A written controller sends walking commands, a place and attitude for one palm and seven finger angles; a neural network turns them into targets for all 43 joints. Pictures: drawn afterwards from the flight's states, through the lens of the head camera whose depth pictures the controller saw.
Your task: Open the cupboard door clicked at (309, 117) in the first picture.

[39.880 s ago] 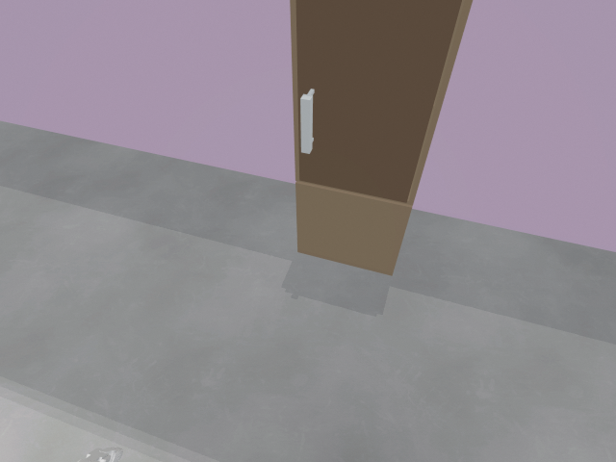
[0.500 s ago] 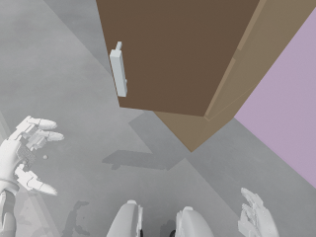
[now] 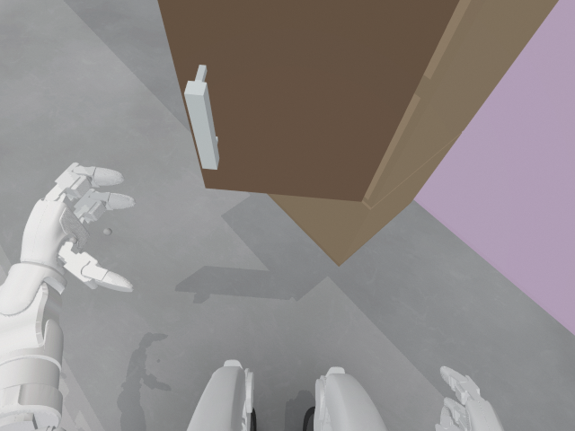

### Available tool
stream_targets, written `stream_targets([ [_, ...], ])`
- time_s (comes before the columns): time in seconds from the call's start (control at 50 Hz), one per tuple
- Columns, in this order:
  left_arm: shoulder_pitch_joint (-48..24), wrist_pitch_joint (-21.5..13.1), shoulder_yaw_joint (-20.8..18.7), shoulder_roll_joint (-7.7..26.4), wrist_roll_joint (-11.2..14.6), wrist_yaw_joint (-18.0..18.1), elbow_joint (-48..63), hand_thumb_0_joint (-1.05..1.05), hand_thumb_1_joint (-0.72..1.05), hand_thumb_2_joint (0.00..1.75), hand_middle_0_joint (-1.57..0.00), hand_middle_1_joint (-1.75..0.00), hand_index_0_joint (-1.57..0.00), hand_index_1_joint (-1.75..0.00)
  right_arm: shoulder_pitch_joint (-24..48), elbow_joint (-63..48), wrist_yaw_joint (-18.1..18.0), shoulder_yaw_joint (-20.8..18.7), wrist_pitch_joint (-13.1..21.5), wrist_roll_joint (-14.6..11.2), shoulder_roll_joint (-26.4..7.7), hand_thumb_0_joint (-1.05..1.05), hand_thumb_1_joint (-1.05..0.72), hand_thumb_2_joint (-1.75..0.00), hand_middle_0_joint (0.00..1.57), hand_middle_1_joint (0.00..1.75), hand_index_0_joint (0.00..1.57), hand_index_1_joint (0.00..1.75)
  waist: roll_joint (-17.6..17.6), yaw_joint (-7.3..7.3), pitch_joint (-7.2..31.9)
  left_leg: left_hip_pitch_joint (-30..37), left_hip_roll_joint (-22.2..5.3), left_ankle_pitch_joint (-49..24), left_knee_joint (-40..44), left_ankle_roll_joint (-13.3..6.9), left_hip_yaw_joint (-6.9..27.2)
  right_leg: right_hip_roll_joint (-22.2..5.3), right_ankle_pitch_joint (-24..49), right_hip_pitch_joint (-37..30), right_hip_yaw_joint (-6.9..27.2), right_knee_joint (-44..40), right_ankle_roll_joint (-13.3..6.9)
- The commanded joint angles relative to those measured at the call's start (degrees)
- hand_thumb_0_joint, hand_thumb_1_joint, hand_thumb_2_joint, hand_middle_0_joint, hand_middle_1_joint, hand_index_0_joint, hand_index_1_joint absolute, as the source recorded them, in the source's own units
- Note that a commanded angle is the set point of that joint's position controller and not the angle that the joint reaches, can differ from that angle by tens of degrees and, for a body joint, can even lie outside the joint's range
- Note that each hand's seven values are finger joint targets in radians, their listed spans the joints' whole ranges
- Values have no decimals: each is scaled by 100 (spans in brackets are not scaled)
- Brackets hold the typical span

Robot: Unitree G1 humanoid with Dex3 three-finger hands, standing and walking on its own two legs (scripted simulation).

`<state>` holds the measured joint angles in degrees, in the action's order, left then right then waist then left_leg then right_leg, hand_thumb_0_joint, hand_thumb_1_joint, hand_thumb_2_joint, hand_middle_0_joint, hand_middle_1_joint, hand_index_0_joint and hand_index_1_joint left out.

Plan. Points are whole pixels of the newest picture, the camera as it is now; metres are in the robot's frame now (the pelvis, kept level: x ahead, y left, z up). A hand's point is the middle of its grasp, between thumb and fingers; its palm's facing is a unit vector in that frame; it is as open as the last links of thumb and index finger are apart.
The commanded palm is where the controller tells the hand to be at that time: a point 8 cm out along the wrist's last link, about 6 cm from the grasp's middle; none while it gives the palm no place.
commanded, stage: move the hooked fingers beside the handle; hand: left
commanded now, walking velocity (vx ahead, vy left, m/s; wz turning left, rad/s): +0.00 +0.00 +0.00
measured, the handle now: (206, 120) +0.57 +0.15 +0.02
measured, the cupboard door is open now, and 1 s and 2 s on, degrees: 45 45 45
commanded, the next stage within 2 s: slide the fingers in behind the handle in 1.86 s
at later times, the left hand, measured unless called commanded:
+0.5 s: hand (136, 185) +0.44 +0.23 +0.03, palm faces -0.04 -1.00 -0.03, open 13.9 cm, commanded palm +0.43 +0.28 +0.03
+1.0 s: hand (158, 146) +0.51 +0.22 +0.02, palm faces -0.03 -1.00 -0.03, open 13.9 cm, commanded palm +0.51 +0.25 +0.02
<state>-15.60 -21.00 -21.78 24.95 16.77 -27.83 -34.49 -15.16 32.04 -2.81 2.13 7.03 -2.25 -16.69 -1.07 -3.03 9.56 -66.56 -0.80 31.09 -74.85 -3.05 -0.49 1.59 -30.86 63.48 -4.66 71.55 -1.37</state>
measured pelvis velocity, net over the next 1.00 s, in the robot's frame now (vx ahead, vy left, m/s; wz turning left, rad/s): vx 0.00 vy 0.00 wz -0.03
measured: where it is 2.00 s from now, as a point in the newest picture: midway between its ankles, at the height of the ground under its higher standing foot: outside the picture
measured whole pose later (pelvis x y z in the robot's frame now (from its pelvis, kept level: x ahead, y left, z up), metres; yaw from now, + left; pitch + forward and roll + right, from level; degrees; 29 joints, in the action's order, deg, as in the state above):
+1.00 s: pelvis +0.00 +0.00 -0.03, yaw -2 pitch +29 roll -5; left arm -51.0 -24.1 -26.1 35.6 6.4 -22.1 -65.9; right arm -18.4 34.8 -0.7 3.7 -3.1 0.1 -16.9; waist -2.0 -10.4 8.2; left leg -78.0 -2.3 32.4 -81.1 -2.9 0.4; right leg 2.9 -31.3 74.5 -5.6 76.6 -1.8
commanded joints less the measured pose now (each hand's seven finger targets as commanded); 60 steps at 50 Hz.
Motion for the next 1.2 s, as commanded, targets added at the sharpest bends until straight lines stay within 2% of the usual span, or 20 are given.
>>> stream_targets([
  [0.0, -1970, -533, -493, 1488, 48, 112, 877, 0, -50, 30, -30, -120, -30, -120, -343, -523, -77, -439, 138, 29, -984, 0, -90, -90, 20, 30, 20, 30, -566, -2, 2230, 2019, -51, -1582, 1041, 175, 514, 43, 957, -664, 232, -837, -89],
  [0.04, -2057, -580, -451, 1469, -4, 108, 780, 0, -50, 30, -30, -120, -30, -120, -406, -466, -52, -455, 75, 49, -984, 0, -90, -90, 20, 30, 20, 30, -632, -17, 2477, 2291, -68, -1855, 1030, 201, 538, 40, 1125, -642, 236, -835, -72],
  [0.16, -2282, -584, -382, 1413, -108, 183, 357, 0, -50, 30, -30, -120, -30, -120, -522, -362, 7, -473, -114, 63, -994, 0, -90, -90, 20, 30, 20, 30, -661, -51, 2522, 2410, -90, -2171, 1008, 227, 570, 36, 1316, -556, 206, -815, -62],
  [0.18, -2258, -576, -529, 1560, -138, 224, 223, 0, -50, 30, -30, -120, -30, -120, -553, -346, 12, -481, -154, 70, -1008, 0, -90, -90, 20, 30, 20, 30, -513, -32, 2517, 2309, -92, -2154, 996, 218, 562, 38, 1336, -624, 208, -807, -58],
  [0.22, -2441, -621, -477, 1519, -163, 241, 210, 0, -50, 30, -30, -120, -30, -120, -595, -338, 30, -470, -206, 77, -987, 0, -90, -90, 20, 30, 20, 30, -648, -39, 2587, 2417, -99, -2407, 962, 232, 553, 55, 1482, -597, 208, -774, -63],
  [0.28, -2767, -671, -338, 1395, -230, 306, 16, 0, -50, 30, -30, -120, -30, -120, -609, -299, 58, -470, -281, 82, -977, 0, -90, -90, 20, 30, 20, 30, -549, -156, 2477, 2285, -98, -2201, 947, 212, 562, 55, 1374, -517, 203, -781, -45],
  [0.3, -2859, -714, -452, 1510, -225, 327, -87, 0, -50, 30, -30, -120, -30, -120, -649, -280, 48, -469, -298, 86, -985, 0, -90, -90, 20, 30, 20, 30, -492, -161, 2428, 2211, -96, -2191, 889, 196, 548, 81, 1396, -507, 210, -753, -66],
  [0.4, -3843, -863, -229, 1457, -374, 390, -582, 0, -50, 30, -30, -120, -30, -120, -740, -136, 40, -435, -400, 122, -1009, 0, -90, -90, 20, 30, 20, 30, -602, -359, 2317, 2230, -97, -1882, 845, 188, 633, 80, 1141, -130, 193, -725, -76],
  [0.44, -3944, -901, -427, 1743, -456, 407, -813, 0, -50, 30, -30, -120, -30, -120, -778, -94, 38, -430, -460, 137, -1041, 0, -90, -90, 20, 30, 20, 30, -622, -308, 2557, 2199, -93, -1960, 791, 188, 604, 67, 1214, -245, 225, -689, -70],
  [0.52, -4169, -928, -389, 1771, -538, 395, -1018, 0, -50, 30, -30, -120, -30, -120, -834, -76, 81, -407, -564, 165, -1019, 0, -90, -90, 20, 30, 20, 30, -920, -276, 2814, 2360, -92, -2250, 711, 214, 621, 80, 1341, -169, 221, -599, -84],
  [0.62, -4649, -836, -366, 1846, -633, 491, -1481, 0, -50, 30, -30, -120, -30, -120, -922, -33, 92, -374, -705, 175, -1051, 0, -90, -90, 20, 30, 20, 30, -599, -503, 2610, 2001, -114, -2021, 600, 144, 634, 99, 1286, -53, 223, -595, -42],
  [0.76, -5242, -899, -660, 2426, -785, 571, -1639, 0, -50, 30, -30, -120, -30, -120, -1065, -5, 100, -321, -814, 238, -1091, 0, -90, -90, 20, 30, 20, 30, -804, -562, 3002, 1756, -105, -2057, 397, 100, 581, 121, 1403, -232, 302, -496, -43],
  [0.8, -5331, -870, -521, 2254, -765, 523, -1710, 0, -50, 30, -30, -120, -30, -120, -1117, -12, 129, -313, -838, 239, -1055, 0, -90, -90, 20, 30, 20, 30, -838, -625, 3000, 1733, -101, -2111, 354, 81, 570, 137, 1480, -245, 305, -491, -47],
  [0.82, -5193, -809, -655, 2425, -805, 522, -1903, 0, -50, 30, -30, -120, -30, -120, -1152, -4, 132, -308, -874, 236, -1094, 0, -90, -90, 20, 30, 20, 30, -770, -582, 3010, 1614, -108, -2108, 330, 78, 554, 141, 1516, -290, 317, -487, -38],
  [0.86, -5514, -705, -538, 2432, -875, 534, -2082, 0, -50, 30, -30, -120, -30, -120, -1183, 13, 127, -276, -924, 234, -1101, 0, -90, -90, 20, 30, 20, 30, -763, -733, 2707, 1401, -122, -1892, 303, 57, 557, 142, 1362, -123, 309, -510, -19],
  [0.94, -5902, -730, -705, 2734, -915, 596, -1927, 0, -50, 30, -30, -120, -30, -120, -1286, 18, 137, -263, -946, 275, -1137, 0, -90, -90, 20, 30, 20, 30, -1047, -726, 3172, 1599, -133, -2075, 232, 68, 611, 155, 1409, -78, 306, -431, -42],
  [1.04, -6221, -672, -615, 2718, -1033, 658, -2129, 0, -50, 30, -30, -120, -30, -120, -1419, 100, 180, -242, -1019, 314, -1157, 0, -90, -90, 20, 30, 20, 30, -1209, -864, 3047, 1738, -187, -2210, 189, 96, 707, 171, 1391, 255, 224, -387, -48],
  [1.08, -6001, -584, -586, 2662, -1059, 671, -2227, 0, -50, 30, -30, -120, -30, -120, -1436, 46, 201, -234, -1058, 315, -1164, 0, -90, -90, 20, 30, 20, 30, -1107, -821, 2991, 1640, -180, -2079, 244, 85, 691, 179, 1319, 167, 224, -427, -50],
  [1.12, -5761, -581, -701, 2772, -1059, 653, -2163, 0, -50, 30, -30, -120, -30, -120, -1456, -14, 218, -232, -1094, 310, -1170, 0, -90, -90, 20, 30, 20, 30, -1161, -697, 3213, 1750, -181, -2252, 260, 101, 692, 180, 1428, 76, 217, -380, -60],
  [1.18, -5733, -569, -730, 2773, -1032, 666, -2081, 0, -50, 30, -30, -120, -30, -120, -1433, -41, 232, -231, -1130, 297, -1141, 0, -90, -90, 20, 30, 20, 30, -1003, -741, 3085, 1556, -180, -2152, 252, 68, 633, 192, 1465, -50, 256, -440, -32],
])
